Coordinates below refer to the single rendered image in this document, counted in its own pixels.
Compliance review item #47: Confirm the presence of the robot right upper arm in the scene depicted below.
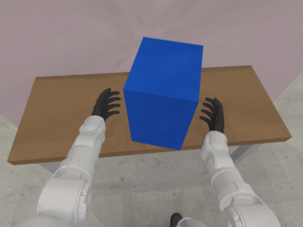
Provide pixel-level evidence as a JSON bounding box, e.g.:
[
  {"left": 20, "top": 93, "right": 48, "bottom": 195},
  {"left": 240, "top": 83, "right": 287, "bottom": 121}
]
[{"left": 222, "top": 204, "right": 280, "bottom": 227}]

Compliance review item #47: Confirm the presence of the right robot forearm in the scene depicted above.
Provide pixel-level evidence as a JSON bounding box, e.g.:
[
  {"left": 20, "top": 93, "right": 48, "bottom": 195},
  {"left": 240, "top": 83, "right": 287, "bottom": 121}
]
[{"left": 200, "top": 131, "right": 281, "bottom": 227}]

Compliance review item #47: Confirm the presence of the right robot hand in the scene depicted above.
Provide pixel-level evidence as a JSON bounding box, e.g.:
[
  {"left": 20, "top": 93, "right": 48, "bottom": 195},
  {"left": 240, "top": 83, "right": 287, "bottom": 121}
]
[{"left": 199, "top": 97, "right": 224, "bottom": 133}]

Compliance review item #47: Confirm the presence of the right robot foot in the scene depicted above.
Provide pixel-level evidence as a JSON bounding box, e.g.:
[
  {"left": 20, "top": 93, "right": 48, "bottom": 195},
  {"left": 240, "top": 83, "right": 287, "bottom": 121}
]
[{"left": 170, "top": 213, "right": 182, "bottom": 227}]

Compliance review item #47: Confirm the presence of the left robot forearm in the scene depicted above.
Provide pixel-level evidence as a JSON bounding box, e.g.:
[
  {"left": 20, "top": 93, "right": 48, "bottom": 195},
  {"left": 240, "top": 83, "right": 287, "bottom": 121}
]
[{"left": 37, "top": 115, "right": 106, "bottom": 215}]

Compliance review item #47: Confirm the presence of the left robot hand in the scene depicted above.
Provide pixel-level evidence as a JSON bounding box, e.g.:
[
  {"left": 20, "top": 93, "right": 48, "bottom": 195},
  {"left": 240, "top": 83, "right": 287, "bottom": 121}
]
[{"left": 92, "top": 88, "right": 121, "bottom": 122}]

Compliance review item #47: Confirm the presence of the robot left upper arm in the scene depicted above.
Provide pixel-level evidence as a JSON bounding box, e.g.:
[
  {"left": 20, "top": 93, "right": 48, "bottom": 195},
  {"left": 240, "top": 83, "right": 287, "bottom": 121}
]
[{"left": 12, "top": 177, "right": 93, "bottom": 227}]

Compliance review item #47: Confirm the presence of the table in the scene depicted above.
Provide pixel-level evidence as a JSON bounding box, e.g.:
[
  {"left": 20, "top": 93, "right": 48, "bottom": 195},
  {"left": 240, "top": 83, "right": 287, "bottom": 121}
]
[{"left": 7, "top": 65, "right": 292, "bottom": 174}]

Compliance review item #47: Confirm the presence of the carton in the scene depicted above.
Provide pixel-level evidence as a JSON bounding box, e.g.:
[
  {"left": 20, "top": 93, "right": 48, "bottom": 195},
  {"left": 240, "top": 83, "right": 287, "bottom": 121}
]
[{"left": 123, "top": 37, "right": 204, "bottom": 150}]

